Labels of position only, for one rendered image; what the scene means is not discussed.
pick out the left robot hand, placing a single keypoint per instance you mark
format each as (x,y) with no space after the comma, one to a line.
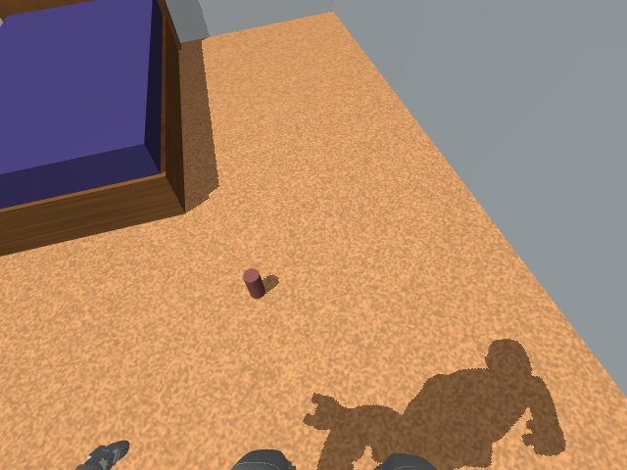
(104,457)

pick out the can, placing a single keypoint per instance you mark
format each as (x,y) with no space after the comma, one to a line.
(254,283)

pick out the bed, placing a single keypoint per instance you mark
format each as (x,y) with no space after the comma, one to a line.
(90,119)

